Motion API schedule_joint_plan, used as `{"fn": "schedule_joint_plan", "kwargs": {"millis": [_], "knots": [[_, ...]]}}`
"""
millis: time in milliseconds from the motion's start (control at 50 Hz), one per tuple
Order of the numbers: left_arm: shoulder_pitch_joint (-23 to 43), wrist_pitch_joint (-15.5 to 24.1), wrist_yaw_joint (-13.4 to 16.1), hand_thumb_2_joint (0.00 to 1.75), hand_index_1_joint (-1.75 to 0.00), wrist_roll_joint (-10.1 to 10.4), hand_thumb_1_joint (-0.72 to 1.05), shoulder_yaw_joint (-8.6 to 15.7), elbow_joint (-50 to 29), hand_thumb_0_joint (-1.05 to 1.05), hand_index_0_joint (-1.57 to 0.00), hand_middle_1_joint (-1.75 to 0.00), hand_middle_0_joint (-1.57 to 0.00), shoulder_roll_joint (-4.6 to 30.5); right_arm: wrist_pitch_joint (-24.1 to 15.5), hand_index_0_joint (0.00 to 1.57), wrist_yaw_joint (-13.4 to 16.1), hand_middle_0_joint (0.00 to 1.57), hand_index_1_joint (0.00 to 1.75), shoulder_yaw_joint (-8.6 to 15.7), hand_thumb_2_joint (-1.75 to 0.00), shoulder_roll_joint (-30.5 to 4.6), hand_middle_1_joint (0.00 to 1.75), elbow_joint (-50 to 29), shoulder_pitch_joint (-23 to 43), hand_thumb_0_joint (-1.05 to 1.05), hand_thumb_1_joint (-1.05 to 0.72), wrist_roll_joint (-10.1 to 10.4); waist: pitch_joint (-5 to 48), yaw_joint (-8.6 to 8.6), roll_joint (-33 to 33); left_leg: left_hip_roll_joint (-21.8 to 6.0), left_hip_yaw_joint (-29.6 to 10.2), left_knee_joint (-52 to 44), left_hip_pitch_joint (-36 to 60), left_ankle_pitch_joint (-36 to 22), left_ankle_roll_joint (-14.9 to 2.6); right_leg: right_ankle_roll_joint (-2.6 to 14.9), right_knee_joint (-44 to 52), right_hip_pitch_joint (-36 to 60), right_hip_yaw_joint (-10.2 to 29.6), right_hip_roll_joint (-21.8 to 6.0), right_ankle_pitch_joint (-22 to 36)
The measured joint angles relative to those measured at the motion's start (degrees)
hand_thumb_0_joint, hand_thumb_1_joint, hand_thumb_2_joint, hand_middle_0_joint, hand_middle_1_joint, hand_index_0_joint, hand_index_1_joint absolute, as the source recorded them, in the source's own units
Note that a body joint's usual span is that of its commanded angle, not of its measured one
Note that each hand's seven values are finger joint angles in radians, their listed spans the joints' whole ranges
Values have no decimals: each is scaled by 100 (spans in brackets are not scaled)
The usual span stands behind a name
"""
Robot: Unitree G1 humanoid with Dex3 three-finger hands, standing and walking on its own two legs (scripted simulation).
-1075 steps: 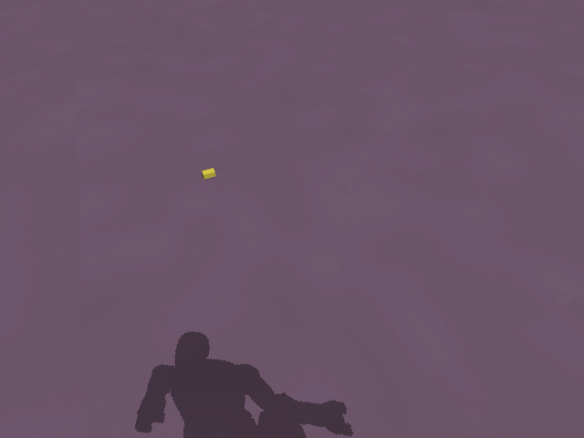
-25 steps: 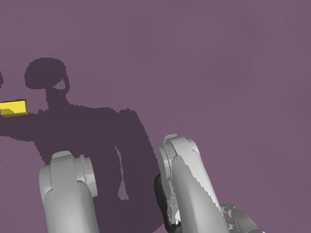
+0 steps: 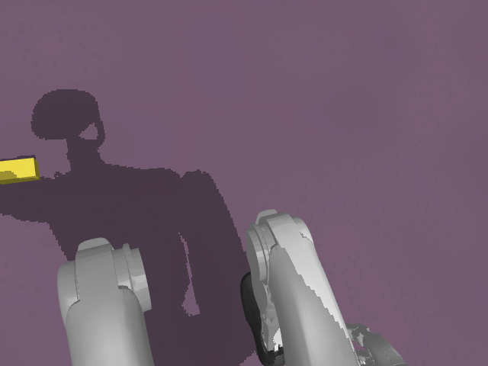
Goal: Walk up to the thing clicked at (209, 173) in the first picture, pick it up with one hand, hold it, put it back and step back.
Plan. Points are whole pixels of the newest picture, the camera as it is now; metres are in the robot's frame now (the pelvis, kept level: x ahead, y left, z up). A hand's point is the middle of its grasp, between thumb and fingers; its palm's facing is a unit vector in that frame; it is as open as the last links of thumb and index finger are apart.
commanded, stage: rise first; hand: left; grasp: from above
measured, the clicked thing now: (17, 171) +0.46 +0.35 -0.30
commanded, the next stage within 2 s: approach in 1.74 s
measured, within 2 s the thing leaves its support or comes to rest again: neither
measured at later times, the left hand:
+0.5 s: hand out of the picture +0.42 +0.39 -0.16, palm faces -0.44 -0.10 -0.89, open 12.6 cm
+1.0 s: hand out of the picture +0.42 +0.39 -0.16, palm faces -0.45 -0.08 -0.89, open 12.7 cm
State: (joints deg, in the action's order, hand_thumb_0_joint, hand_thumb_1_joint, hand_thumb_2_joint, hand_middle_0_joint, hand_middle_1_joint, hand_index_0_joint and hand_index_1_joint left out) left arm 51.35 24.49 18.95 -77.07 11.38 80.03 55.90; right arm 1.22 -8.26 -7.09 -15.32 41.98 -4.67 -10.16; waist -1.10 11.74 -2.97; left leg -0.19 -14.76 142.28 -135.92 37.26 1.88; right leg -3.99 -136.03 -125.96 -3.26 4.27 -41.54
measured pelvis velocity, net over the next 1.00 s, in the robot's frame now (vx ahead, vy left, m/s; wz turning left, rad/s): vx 0.00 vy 0.00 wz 0.00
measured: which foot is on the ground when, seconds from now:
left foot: down 0.00-1.00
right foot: down 0.00-1.00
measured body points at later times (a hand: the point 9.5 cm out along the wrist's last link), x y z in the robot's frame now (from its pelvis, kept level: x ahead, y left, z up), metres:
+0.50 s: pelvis +0.00 +0.00 +0.00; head +0.23 +0.12 +0.37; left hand +0.44 +0.39 -0.11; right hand +0.10 -0.27 -0.09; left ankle +0.07 +0.14 -0.28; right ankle +0.10 -0.14 -0.28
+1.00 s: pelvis +0.00 +0.00 +0.00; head +0.23 +0.12 +0.37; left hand +0.44 +0.39 -0.11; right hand +0.10 -0.27 -0.09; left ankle +0.07 +0.14 -0.28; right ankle +0.10 -0.14 -0.28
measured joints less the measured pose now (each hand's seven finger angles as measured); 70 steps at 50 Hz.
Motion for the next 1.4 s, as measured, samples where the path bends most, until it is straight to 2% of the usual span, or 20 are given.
{"fn": "schedule_joint_plan", "kwargs": {"millis": [360,600,840,1060,1200,1260,1400], "knots": [[62,-28,-15,79,-76,-8,-27,-100,57,0,-33,-75,-35,-49,-12,20,-24,21,30,14,-90,-6,30,-82,51,0,-91,10,40,0,25,8,39,-23,8,-28,-16,46,4,9,17,-31,9],[159,48,46,79,-76,-80,-27,-86,240,0,-33,-75,-35,97,-46,20,2,21,30,-70,-90,-14,30,-57,30,0,-91,-32,-29,60,-19,0,-2,32,-19,-19,4,-27,-33,-34,3,-5,34],[-16,-47,67,79,-75,-23,-27,37,-11,0,-33,-74,-35,10,-53,20,-14,21,30,2,-89,-6,30,-47,-61,0,-91,-4,-14,39,-16,6,-7,50,-45,18,3,44,-43,-49,-14,-23,-2],[-2,-77,-68,80,-76,76,-29,-123,-64,0,-32,-75,-33,-69,-34,20,-41,21,30,48,-89,1,30,-58,35,0,-91,22,56,-21,35,-11,36,-31,5,30,-15,-8,28,-10,12,-42,-8],[147,5,-52,81,-77,-1,-30,-136,88,0,-30,-76,-32,1,-43,20,-26,21,30,-2,-89,-26,30,-110,82,0,-91,0,-4,23,-5,-6,22,-4,19,17,-4,14,0,-1,4,-39,7],[169,39,2,82,-78,-42,-31,-51,111,0,-30,-77,-32,40,-32,20,-16,21,30,-31,-89,-41,30,-121,82,0,-91,-15,-28,46,-11,2,1,17,2,9,0,-2,-9,-10,-11,-36,16],[179,-25,15,83,-79,-53,-32,-63,131,0,-29,-78,-31,78,-23,20,-13,21,30,-36,-89,-45,30,-111,4,0,-91,-15,-36,68,-14,5,7,39,-33,10,4,27,-39,-52,-6,-39,18]]}}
